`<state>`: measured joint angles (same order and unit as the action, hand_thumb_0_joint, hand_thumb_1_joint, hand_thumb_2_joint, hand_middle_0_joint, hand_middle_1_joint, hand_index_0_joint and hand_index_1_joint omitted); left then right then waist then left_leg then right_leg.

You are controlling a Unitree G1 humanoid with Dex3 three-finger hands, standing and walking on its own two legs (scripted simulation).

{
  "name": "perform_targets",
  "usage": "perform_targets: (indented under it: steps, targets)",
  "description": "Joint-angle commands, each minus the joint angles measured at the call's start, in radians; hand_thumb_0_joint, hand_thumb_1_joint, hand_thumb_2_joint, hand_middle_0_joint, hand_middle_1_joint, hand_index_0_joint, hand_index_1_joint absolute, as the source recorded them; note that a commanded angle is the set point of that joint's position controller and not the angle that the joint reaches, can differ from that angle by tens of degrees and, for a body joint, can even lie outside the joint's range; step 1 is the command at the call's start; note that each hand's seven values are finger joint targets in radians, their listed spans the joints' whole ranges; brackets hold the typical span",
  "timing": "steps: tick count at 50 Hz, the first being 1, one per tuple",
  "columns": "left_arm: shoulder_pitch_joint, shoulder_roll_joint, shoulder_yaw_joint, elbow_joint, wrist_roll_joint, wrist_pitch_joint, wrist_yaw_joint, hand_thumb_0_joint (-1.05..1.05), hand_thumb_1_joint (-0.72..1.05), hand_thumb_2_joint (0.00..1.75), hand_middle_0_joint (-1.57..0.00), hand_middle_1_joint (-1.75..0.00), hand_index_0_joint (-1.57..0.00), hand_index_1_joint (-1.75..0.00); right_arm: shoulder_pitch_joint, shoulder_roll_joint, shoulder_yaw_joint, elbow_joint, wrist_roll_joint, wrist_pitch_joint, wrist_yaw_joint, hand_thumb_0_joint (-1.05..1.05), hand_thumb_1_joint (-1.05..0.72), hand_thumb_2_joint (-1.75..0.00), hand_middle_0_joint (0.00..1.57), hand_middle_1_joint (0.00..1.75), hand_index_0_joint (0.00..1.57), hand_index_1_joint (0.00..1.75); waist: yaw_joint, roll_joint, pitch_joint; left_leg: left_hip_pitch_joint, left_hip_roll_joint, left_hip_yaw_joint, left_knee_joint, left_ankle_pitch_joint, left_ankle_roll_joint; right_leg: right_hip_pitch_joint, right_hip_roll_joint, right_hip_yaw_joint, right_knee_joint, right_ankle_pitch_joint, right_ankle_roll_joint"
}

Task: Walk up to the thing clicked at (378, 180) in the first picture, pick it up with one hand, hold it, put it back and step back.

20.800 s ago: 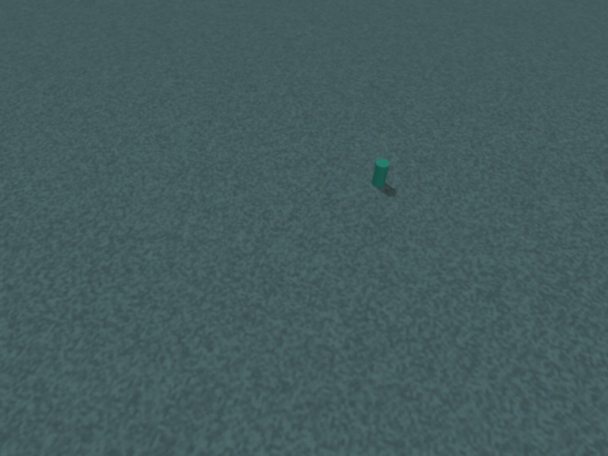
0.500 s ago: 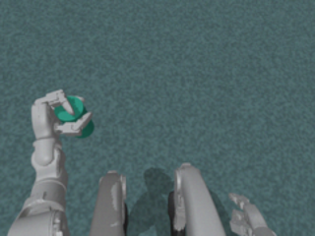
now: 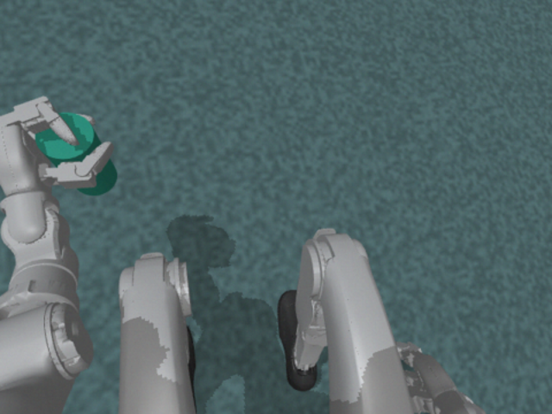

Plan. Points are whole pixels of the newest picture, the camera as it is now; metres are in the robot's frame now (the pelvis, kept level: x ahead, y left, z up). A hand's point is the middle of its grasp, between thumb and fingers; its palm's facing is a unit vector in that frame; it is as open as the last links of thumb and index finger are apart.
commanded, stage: crouch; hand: left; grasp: from the side
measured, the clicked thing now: (82, 158) +0.47 +0.22 -0.10
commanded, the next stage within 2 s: lower in 0.72 s
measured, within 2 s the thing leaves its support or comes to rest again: neither
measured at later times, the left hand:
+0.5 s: hand (94, 157) +0.49 +0.22 -0.13, palm faces +0.16 -0.99 -0.01, open 5.6 cm
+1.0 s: hand (102, 165) +0.49 +0.22 -0.18, palm faces +0.18 -0.98 -0.02, open 5.5 cm
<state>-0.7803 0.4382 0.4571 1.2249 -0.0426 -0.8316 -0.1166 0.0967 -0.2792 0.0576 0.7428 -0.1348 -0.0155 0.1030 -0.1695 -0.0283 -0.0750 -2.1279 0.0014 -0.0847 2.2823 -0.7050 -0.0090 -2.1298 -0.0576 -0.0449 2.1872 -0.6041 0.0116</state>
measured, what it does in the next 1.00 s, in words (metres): lowers itself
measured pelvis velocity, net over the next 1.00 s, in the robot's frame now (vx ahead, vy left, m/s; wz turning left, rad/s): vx -0.01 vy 0.01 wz -0.12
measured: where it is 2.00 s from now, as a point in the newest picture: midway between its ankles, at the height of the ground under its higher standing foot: (241, 374)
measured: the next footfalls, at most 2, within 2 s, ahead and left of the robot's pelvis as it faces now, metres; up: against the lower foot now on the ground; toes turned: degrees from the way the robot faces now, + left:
none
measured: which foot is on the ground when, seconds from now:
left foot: down 0.00-1.00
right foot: down 0.00-1.00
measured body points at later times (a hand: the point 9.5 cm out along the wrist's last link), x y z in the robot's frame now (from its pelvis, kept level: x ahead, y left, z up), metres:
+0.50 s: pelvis -0.01 +0.01 -0.06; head +0.22 +0.08 +0.32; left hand +0.48 +0.27 -0.13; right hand +0.05 -0.27 -0.15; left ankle +0.08 +0.12 -0.34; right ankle +0.12 -0.13 -0.34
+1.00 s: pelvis -0.01 +0.01 -0.07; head +0.24 +0.11 +0.29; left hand +0.48 +0.27 -0.17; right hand +0.06 -0.27 -0.14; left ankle +0.08 +0.12 -0.34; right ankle +0.12 -0.13 -0.34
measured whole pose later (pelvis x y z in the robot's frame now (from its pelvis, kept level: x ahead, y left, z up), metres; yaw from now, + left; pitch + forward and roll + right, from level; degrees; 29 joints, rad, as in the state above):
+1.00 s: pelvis -0.01 +0.01 -0.07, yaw -7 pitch +22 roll -13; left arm -0.81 0.70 0.49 1.36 -0.02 -0.91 -0.04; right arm 0.01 -0.36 0.31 0.63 -0.25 0.03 0.15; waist -0.29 -0.13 0.17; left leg -2.25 -0.01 -0.22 2.55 -0.70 0.00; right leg -2.18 -0.03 -0.15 2.33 -0.55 0.05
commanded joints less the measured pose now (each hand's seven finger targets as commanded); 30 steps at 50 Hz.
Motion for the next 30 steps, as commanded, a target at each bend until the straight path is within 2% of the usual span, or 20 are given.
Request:
perform_targets:
  steps: [1,2,4,7,8,9,11,12,13,15,16,17,18,20,22,23,24,25,26,30]
  targets:
    - [-0.352,0.219,0.032,-0.157,-0.005,-0.067,-0.001,0.00,0.32,1.26,-1.28,-1.37,-1.28,-1.38,0.154,-0.237,-0.045,-0.042,-0.009,-0.006,-0.003,0.00,-0.91,-0.91,0.20,0.30,0.20,0.30,-0.032,0.168,-0.626,0.324,-0.020,0.052,-0.256,0.058,0.024,0.377,0.043,-0.063,-0.194,0.055,-0.032]
    - [-0.363,0.246,0.035,-0.174,-0.002,-0.067,0.002,0.00,0.29,1.25,-1.27,-1.36,-1.27,-1.37,0.147,-0.242,-0.043,-0.044,-0.011,-0.003,-0.003,0.00,-0.90,-0.91,0.20,0.30,0.20,0.30,-0.026,0.186,-0.626,0.314,-0.018,0.053,-0.248,0.048,0.023,0.371,0.046,-0.065,-0.180,0.046,-0.033]
    - [-0.380,0.257,0.041,-0.189,0.001,-0.069,0.006,0.00,0.31,1.25,-1.27,-1.36,-1.27,-1.37,0.144,-0.250,-0.034,-0.054,-0.016,0.002,-0.002,0.00,-0.90,-0.91,0.20,0.30,0.20,0.30,-0.032,0.198,-0.628,0.301,-0.018,0.044,-0.235,0.047,0.021,0.366,0.047,-0.075,-0.162,0.048,-0.033]
    - [-0.333,0.263,0.057,-0.158,0.008,-0.065,0.009,0.00,0.32,1.26,-1.28,-1.37,-1.29,-1.38,0.145,-0.264,-0.016,-0.065,-0.025,0.005,0.001,0.00,-0.91,-0.91,0.20,0.30,0.20,0.30,-0.040,0.224,-0.640,0.319,-0.014,0.028,-0.209,0.116,0.012,0.356,0.048,-0.089,-0.119,0.113,-0.037]
    - [-0.329,0.270,0.055,-0.140,0.013,-0.065,0.006,0.00,0.35,1.26,-1.27,-1.36,-1.28,-1.37,0.142,-0.271,-0.013,-0.052,-0.028,0.009,0.001,0.00,-0.91,-0.91,0.20,0.30,0.20,0.30,-0.042,0.249,-0.593,0.324,-0.011,0.019,-0.214,0.109,0.009,0.307,0.045,-0.095,-0.103,0.104,-0.039]
    - [-0.330,0.272,0.054,-0.148,0.017,-0.063,0.010,0.00,0.36,1.27,-1.28,-1.37,-1.29,-1.38,0.146,-0.273,-0.008,-0.056,-0.031,0.011,0.003,0.00,-0.91,-0.91,0.20,0.30,0.20,0.30,-0.047,0.261,-0.585,0.321,-0.010,0.016,-0.210,0.118,0.008,0.309,0.047,-0.098,-0.100,0.114,-0.040]
    - [-0.368,0.276,0.048,-0.169,0.022,-0.067,0.010,0.00,0.37,1.28,-1.29,-1.38,-1.30,-1.38,0.140,-0.288,0.000,-0.065,-0.037,0.016,0.007,0.00,-0.91,-0.91,0.20,0.30,0.20,0.30,-0.069,0.270,-0.565,0.324,-0.005,-0.006,-0.207,0.094,0.005,0.270,0.046,-0.110,-0.086,0.104,-0.040]
    - [-0.360,0.310,0.065,-0.166,0.023,-0.067,0.012,0.00,0.36,1.27,-1.29,-1.38,-1.29,-1.38,0.132,-0.293,0.005,-0.069,-0.039,0.017,0.006,0.00,-0.91,-0.91,0.20,0.30,0.20,0.30,-0.059,0.276,-0.559,0.312,-0.005,-0.002,-0.199,0.079,0.006,0.277,0.048,-0.109,-0.085,0.093,-0.040]
    - [-0.333,0.276,0.041,-0.123,0.022,-0.063,0.005,0.00,0.38,1.28,-1.29,-1.39,-1.30,-1.39,0.135,-0.292,0.013,-0.061,-0.043,0.021,0.008,0.00,-0.90,-0.91,0.20,0.30,0.20,0.30,-0.079,0.269,-0.535,0.307,-0.005,-0.005,-0.185,0.073,0.009,0.268,0.048,-0.112,-0.085,0.093,-0.037]
    - [-0.345,0.306,0.057,-0.134,0.023,-0.068,0.014,0.00,0.38,1.29,-1.31,-1.40,-1.31,-1.40,0.138,-0.298,0.025,-0.057,-0.049,0.022,0.013,0.00,-0.90,-0.91,0.20,0.30,0.20,0.30,-0.078,0.266,-0.520,0.276,-0.004,-0.009,-0.171,0.065,0.009,0.273,0.051,-0.116,-0.075,0.086,-0.036]
    - [-0.364,0.300,0.044,-0.143,0.019,-0.071,0.013,0.00,0.38,1.29,-1.31,-1.40,-1.32,-1.40,0.137,-0.301,0.030,-0.053,-0.051,0.023,0.016,0.00,-0.91,-0.91,0.20,0.30,0.20,0.30,-0.090,0.270,-0.512,0.276,-0.003,-0.015,-0.165,0.050,0.010,0.266,0.050,-0.117,-0.074,0.078,-0.034]
    - [-0.375,0.314,0.061,-0.156,0.011,-0.076,0.018,0.00,0.39,1.29,-1.33,-1.41,-1.33,-1.41,0.133,-0.310,0.035,-0.068,-0.053,0.020,0.017,0.00,-0.90,-0.91,0.20,0.30,0.20,0.30,-0.092,0.262,-0.518,0.270,-0.003,-0.019,-0.158,0.054,0.010,0.275,0.052,-0.122,-0.068,0.086,-0.034]
    - [-0.361,0.316,0.053,-0.137,0.011,-0.076,0.017,0.00,0.39,1.30,-1.32,-1.41,-1.32,-1.41,0.127,-0.305,0.041,-0.062,-0.055,0.021,0.019,0.00,-0.90,-0.91,0.20,0.30,0.20,0.30,-0.089,0.258,-0.517,0.249,-0.005,-0.008,-0.140,0.052,0.014,0.290,0.056,-0.116,-0.072,0.084,-0.032]
    - [-0.361,0.336,0.056,-0.139,0.016,-0.082,0.018,0.00,0.41,1.30,-1.31,-1.41,-1.32,-1.41,0.122,-0.316,0.048,-0.072,-0.060,0.024,0.019,0.00,-0.90,-0.91,0.20,0.30,0.20,0.30,-0.103,0.258,-0.506,0.234,-0.004,-0.014,-0.129,0.053,0.015,0.297,0.057,-0.122,-0.064,0.088,-0.031]
    - [-0.351,0.350,0.058,-0.136,0.019,-0.090,0.020,0.00,0.42,1.29,-1.31,-1.40,-1.32,-1.40,0.113,-0.318,0.054,-0.067,-0.066,0.026,0.020,0.00,-0.90,-0.90,0.20,0.30,0.20,0.30,-0.095,0.267,-0.508,0.238,-0.002,-0.017,-0.122,0.052,0.013,0.295,0.059,-0.123,-0.059,0.086,-0.031]
    - [-0.344,0.344,0.062,-0.115,0.019,-0.089,0.021,0.00,0.44,1.31,-1.32,-1.41,-1.33,-1.41,0.123,-0.327,0.059,-0.069,-0.068,0.028,0.021,0.00,-0.90,-0.91,0.20,0.30,0.20,0.30,-0.108,0.269,-0.502,0.260,0.001,-0.028,-0.124,0.066,0.010,0.286,0.057,-0.130,-0.055,0.100,-0.031]
    - [-0.345,0.347,0.058,-0.126,0.015,-0.092,0.020,0.00,0.44,1.32,-1.33,-1.41,-1.33,-1.42,0.111,-0.329,0.063,-0.074,-0.068,0.026,0.023,0.00,-0.90,-0.91,0.20,0.30,0.20,0.30,-0.107,0.273,-0.490,0.242,0.001,-0.027,-0.118,0.059,0.011,0.285,0.060,-0.131,-0.051,0.095,-0.031]
    - [-0.339,0.352,0.065,-0.123,0.011,-0.094,0.021,0.00,0.45,1.32,-1.34,-1.43,-1.35,-1.43,0.106,-0.338,0.068,-0.087,-0.071,0.027,0.023,0.00,-0.90,-0.91,0.20,0.30,0.20,0.30,-0.117,0.261,-0.495,0.240,0.001,-0.034,-0.113,0.064,0.012,0.296,0.060,-0.137,-0.050,0.105,-0.030]
    - [-0.354,0.381,0.071,-0.148,0.014,-0.099,0.022,0.00,0.44,1.32,-1.33,-1.42,-1.34,-1.42,0.105,-0.340,0.071,-0.081,-0.073,0.028,0.023,0.00,-0.90,-0.91,0.20,0.30,0.20,0.30,-0.108,0.280,-0.502,0.249,0.001,-0.031,-0.109,0.080,0.011,0.304,0.061,-0.134,-0.046,0.118,-0.031]
    - [-0.309,0.361,0.064,-0.124,0.010,-0.105,0.022,0.00,0.46,1.31,-1.34,-1.42,-1.35,-1.42,0.098,-0.353,0.089,-0.093,-0.087,0.033,0.025,0.00,-0.90,-0.91,0.20,0.30,0.20,0.30,-0.124,0.310,-0.504,0.300,0.007,-0.049,-0.100,0.159,-0.001,0.306,0.060,-0.150,-0.020,0.182,-0.033]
